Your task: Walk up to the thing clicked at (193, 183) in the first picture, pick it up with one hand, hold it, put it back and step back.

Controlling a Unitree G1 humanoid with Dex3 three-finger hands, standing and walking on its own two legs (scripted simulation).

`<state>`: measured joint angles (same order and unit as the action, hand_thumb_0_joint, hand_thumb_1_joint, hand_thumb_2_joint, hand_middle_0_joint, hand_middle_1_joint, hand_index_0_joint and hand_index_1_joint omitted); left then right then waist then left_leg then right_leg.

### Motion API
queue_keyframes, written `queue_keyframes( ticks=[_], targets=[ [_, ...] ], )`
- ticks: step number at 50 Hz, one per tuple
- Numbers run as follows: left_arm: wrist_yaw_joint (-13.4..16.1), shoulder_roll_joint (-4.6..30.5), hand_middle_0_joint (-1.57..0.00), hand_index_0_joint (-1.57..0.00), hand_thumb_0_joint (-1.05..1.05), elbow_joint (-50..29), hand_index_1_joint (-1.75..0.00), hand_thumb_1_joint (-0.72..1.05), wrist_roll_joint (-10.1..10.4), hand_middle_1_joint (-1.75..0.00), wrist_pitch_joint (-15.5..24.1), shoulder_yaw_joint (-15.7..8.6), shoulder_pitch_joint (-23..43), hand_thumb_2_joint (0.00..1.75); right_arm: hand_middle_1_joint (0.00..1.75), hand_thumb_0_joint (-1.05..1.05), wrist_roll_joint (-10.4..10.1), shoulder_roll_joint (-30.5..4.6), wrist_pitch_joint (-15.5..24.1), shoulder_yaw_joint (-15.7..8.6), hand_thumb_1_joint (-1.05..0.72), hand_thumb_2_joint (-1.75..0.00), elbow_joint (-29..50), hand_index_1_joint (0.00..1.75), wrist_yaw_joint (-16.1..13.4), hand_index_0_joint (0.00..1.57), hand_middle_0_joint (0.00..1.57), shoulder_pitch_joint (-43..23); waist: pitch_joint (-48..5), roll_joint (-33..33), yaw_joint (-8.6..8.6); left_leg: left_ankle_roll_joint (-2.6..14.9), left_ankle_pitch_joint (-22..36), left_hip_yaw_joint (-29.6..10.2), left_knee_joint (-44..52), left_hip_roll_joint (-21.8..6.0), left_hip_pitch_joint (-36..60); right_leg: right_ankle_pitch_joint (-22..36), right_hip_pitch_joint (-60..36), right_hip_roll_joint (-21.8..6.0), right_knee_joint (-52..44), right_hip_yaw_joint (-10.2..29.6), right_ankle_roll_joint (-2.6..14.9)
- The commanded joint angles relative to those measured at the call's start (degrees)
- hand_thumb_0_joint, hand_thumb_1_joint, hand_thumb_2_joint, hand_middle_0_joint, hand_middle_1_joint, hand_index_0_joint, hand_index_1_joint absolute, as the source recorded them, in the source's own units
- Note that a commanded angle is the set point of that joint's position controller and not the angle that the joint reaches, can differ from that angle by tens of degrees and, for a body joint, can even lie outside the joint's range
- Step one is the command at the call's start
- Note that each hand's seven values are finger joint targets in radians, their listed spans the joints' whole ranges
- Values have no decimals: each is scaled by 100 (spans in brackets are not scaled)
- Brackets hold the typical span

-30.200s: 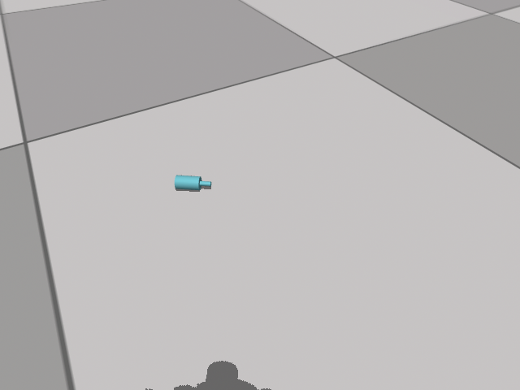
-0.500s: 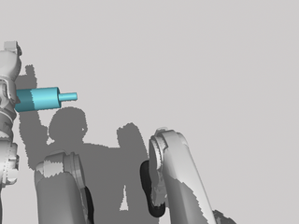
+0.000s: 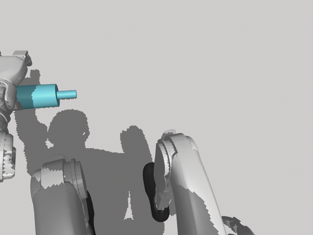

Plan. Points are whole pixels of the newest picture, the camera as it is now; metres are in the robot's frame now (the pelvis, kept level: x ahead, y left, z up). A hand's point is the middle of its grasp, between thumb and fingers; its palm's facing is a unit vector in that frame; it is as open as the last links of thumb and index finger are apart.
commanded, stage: home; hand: left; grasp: from above
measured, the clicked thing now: (45, 95) +0.53 +0.21 -0.31
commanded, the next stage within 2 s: none
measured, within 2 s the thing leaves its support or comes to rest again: neither
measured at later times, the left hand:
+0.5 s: hand out of the picture +0.44 +0.25 -0.02, palm faces -0.34 -0.53 -0.78, open 8.5 cm
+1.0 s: hand out of the picture +0.29 +0.20 +0.18, palm faces +0.05 -0.95 -0.31, open 7.4 cm
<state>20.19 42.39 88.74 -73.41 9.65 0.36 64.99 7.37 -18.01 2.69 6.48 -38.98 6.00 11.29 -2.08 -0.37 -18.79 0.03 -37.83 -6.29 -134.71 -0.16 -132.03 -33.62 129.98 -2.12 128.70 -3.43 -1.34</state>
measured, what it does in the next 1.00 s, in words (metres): rises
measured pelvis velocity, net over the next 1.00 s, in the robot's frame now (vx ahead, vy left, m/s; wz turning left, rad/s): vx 0.04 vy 0.00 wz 0.09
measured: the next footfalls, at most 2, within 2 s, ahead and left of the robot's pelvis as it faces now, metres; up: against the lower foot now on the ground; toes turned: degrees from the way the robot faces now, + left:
none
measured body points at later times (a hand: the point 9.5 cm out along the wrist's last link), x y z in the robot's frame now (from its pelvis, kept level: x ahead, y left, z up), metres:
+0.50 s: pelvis +0.02 +0.01 +0.10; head +0.22 +0.05 +0.50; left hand +0.45 +0.28 +0.02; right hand +0.11 -0.26 -0.02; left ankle +0.08 +0.12 -0.31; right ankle +0.12 -0.13 -0.31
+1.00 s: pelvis +0.04 +0.00 +0.28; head +0.15 +0.03 +0.72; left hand +0.29 +0.25 +0.20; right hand +0.25 -0.22 +0.19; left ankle +0.08 +0.12 -0.31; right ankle +0.12 -0.13 -0.31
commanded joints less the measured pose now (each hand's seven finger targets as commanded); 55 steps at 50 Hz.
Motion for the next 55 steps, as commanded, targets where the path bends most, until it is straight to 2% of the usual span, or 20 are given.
queue_keyframes(
  ticks=[1,4,6,7,9,13,14,15,16,20,21,22,24,27,31,34,37,40,47,55],
  targets=[
    [514,1564,-25,-22,0,-1280,-70,-20,15,-68,-95,-450,2470,93,30,0,97,-1397,156,-483,-88,-89,62,30,-24,20,20,1359,-4611,2511,-41,60,955,460,1415,158,3230,880,-2227,235,-974,-492,380],
    [468,1442,-24,-22,0,-1662,-66,-10,301,-64,-307,-500,2160,92,30,0,63,-1391,152,-592,-89,-90,21,30,39,20,20,1501,-5041,2798,57,28,1274,481,1521,127,3599,1180,-2455,228,-992,-512,397],
    [369,1605,-25,-23,0,-1960,-65,0,578,-63,-477,-692,1945,96,30,0,-44,-1428,106,-726,-89,-90,23,30,55,20,20,1581,-5334,2682,255,66,1287,507,1625,136,3576,1200,-2625,217,-1075,-474,394],
    [258,1380,-25,-23,0,-1973,-66,4,747,-64,-573,-618,1711,98,30,0,-61,-1357,84,-748,-89,-90,36,30,94,20,20,1640,-5357,2658,258,71,1340,539,1682,125,3616,1252,-2819,234,-1144,-456,392],
    [7,1123,-25,-23,0,-2124,-62,14,1142,-61,-726,-597,1479,98,30,0,-138,-1319,27,-850,-89,-90,-13,30,132,20,20,1702,-5188,2337,299,123,1201,539,1779,123,3500,1155,-2881,253,-1327,-432,381],
    [-580,938,-23,-22,0,-3063,-51,37,1955,-50,-918,-759,613,94,30,0,-376,-1344,-140,-1067,-89,-90,84,30,117,20,20,1677,-5297,2023,670,126,1290,447,2181,134,3756,1143,-3164,211,-1662,-351,394],
    [-743,803,-23,-22,0,-3435,-49,45,2157,-48,-939,-737,349,95,30,0,-445,-1302,-186,-1099,-89,-90,200,30,115,20,20,1614,-5345,1983,721,121,1294,387,2357,134,3831,1148,-3292,209,-1753,-336,396],
    [-937,403,-23,-22,0,-3359,-48,52,2372,-47,-1010,-603,-208,96,30,0,-489,-1267,-218,-1100,-89,-90,249,30,111,20,20,1540,-4986,1754,687,106,1319,305,2484,113,3889,1136,-3222,204,-1855,-341,386],
    [-1094,301,-22,-21,0,-3851,-44,58,2585,-43,-1035,-579,-369,93,30,0,-530,-1224,-264,-1136,-89,-90,324,30,92,20,20,1441,-4880,1642,743,110,1285,248,2612,94,3944,1091,-3202,217,-1977,-332,387],
    [-1485,277,-22,-21,0,-4837,-37,87,3351,-37,-1168,-864,-1528,97,30,0,-637,-1098,-379,-1199,-90,-90,599,30,-8,20,20,1097,-4479,1022,955,182,940,254,3083,77,3813,913,-3882,210,-2570,-187,338],
    [-1598,-330,-21,-21,0,-5379,-32,91,3599,-32,-1166,-460,-1509,93,30,0,-664,-967,-370,-1174,-90,-90,706,30,-29,20,20,939,-4493,992,917,175,953,247,3196,88,3937,940,-3997,198,-2718,-173,347],
    [-1645,-417,-20,-20,0,-5728,-30,90,3790,-30,-1179,-436,-1577,90,30,0,-689,-878,-345,-1193,-90,-90,760,30,-68,20,20,896,-4644,955,957,194,904,277,3314,63,4146,904,-4198,214,-2883,-138,322],
    [-1629,-334,-20,-20,0,-5977,-30,90,4099,-30,-1278,-670,-2027,90,30,0,-740,-854,-301,-1218,-90,-90,781,30,-169,20,20,749,-4429,928,1081,179,782,254,3581,31,4387,807,-4349,185,-3122,-97,299],
    [-1629,-817,-20,-20,0,-6403,-30,90,4396,-30,-1399,-416,-2409,90,30,0,-777,-795,-236,-1203,-90,-90,832,30,-292,20,20,481,-4065,1156,1092,102,689,93,4083,-19,5040,709,-4196,153,-3393,-87,335],
    [-1549,-1091,-20,-20,0,-6765,-30,90,4962,-30,-1646,-460,-3094,90,30,0,-853,-755,-68,-1168,-90,-90,926,30,-477,20,20,216,-3987,1043,1228,60,606,31,4657,-40,5734,657,-4667,135,-3845,-55,314],
    [-1523,-1405,-20,-20,0,-7149,-31,91,5494,-31,-1837,-333,-3537,92,30,0,-889,-664,73,-1102,-90,-90,1024,30,-615,20,20,-17,-3723,907,1199,80,367,43,5038,-22,5949,475,-5086,137,-4309,-1,285],
    [-1480,-1499,-20,-20,0,-7541,-31,90,5996,-31,-2029,-359,-4124,91,30,0,-922,-570,189,-1030,-90,-90,1186,30,-758,20,20,-244,-3495,678,1255,120,92,124,5435,-10,6176,223,-5674,157,-4867,90,253],
    [-1417,-1591,-20,-20,0,-7978,-30,90,6498,-30,-2208,-400,-4637,90,30,0,-923,-468,313,-975,-90,-90,1286,30,-898,20,20,-358,-3389,547,1269,145,316,270,5687,11,6533,346,-6301,171,-5371,186,235],
    [-1346,-1931,-20,-20,0,-8539,-30,90,7153,-30,-2584,-556,-5845,90,30,0,-952,-258,546,-769,-90,-90,1341,30,-1223,20,20,-270,-2914,573,1381,120,862,224,6632,-18,7568,815,-7359,177,-6252,222,228],
    [-1416,-2264,-20,-20,0,-9296,-30,90,7581,-30,-2940,-668,-7284,90,30,0,-932,-129,781,-640,-90,-90,1543,30,-1532,20,20,1,-2197,495,1501,82,1434,199,7693,-26,8632,1318,-8536,240,-7284,98,191]
  ],
)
